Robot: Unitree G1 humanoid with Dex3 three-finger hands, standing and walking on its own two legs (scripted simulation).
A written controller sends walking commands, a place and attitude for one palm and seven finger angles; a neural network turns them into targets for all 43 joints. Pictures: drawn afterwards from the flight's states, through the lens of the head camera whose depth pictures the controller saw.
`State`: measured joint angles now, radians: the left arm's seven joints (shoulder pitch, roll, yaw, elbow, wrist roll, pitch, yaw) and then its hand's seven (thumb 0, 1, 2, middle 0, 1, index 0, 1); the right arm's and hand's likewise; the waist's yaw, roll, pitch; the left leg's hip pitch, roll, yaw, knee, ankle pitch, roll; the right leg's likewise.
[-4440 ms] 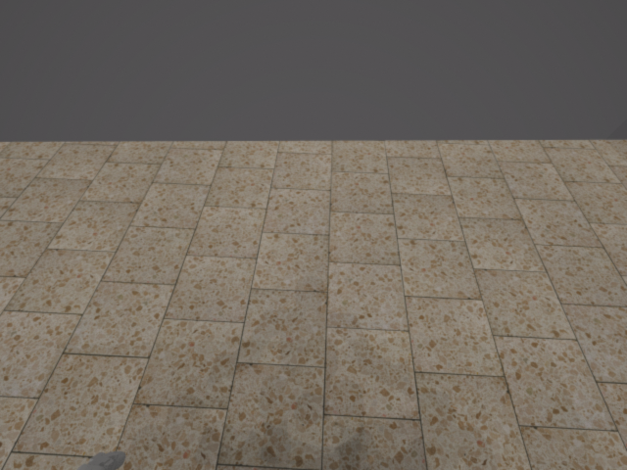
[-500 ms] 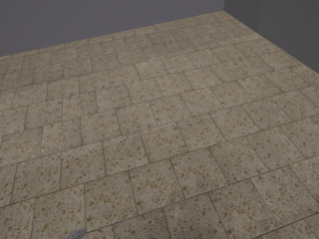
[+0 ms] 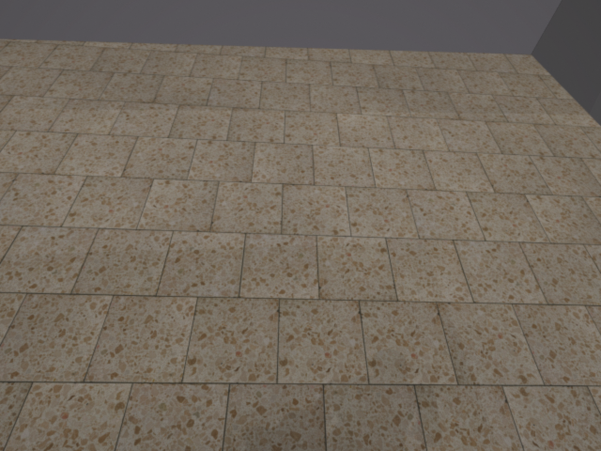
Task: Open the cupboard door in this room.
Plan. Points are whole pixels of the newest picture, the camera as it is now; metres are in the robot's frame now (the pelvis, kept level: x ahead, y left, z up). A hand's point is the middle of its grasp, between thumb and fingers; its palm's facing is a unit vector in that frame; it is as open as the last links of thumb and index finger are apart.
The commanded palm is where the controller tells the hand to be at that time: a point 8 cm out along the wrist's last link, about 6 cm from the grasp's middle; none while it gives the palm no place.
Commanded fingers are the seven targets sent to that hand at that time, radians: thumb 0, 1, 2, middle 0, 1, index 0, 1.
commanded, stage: turn or walk to find it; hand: left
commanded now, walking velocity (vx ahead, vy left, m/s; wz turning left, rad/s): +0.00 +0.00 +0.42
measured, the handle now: out of the picture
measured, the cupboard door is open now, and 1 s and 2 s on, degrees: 0 0 0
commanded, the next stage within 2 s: none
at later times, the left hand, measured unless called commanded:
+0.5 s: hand out of the picture +0.03 +0.17 -0.13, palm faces +0.22 -0.94 -0.27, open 7.4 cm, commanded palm none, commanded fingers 0.00 0.90 0.90 -0.20 -0.30 -0.20 -0.30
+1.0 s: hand out of the picture -0.13 +0.22 -0.16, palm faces +0.46 -0.86 -0.24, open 7.4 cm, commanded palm none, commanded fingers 0.00 0.90 0.90 -0.20 -0.30 -0.20 -0.30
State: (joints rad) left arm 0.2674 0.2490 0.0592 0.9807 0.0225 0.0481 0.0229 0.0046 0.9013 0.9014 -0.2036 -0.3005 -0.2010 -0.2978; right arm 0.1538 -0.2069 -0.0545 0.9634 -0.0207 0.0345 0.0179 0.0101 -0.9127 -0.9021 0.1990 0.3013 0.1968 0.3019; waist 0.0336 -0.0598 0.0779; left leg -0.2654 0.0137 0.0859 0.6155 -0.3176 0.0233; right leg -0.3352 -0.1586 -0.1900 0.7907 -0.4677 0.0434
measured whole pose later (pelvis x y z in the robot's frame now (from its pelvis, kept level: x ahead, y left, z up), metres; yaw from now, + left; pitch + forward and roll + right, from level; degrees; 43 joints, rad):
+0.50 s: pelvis -0.03 -0.03 +0.01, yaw +12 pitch -1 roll +1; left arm 0.18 0.17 0.03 0.90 0.02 0.01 0.02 0.00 0.90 0.90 -0.20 -0.30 -0.20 -0.30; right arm 0.23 -0.24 -0.09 0.98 -0.03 0.08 0.02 0.01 -0.91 -0.90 0.20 0.30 0.20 0.30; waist -0.02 0.05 0.05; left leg -0.47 -0.04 -0.05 1.00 -0.42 -0.02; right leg -0.23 -0.05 -0.11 0.55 -0.30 -0.02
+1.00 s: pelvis -0.07 +0.00 +0.01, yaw +24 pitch -1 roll -1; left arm 0.23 0.27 0.07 0.99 0.02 0.07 0.01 0.01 0.90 0.90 -0.20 -0.30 -0.20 -0.30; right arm 0.15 -0.19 -0.04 0.94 -0.02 0.02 0.00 0.01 -0.91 -0.90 0.20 0.30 0.20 0.30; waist 0.02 -0.04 0.07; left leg -0.25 0.00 0.04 0.52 -0.25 0.04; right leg -0.45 -0.10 -0.07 1.07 -0.42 0.07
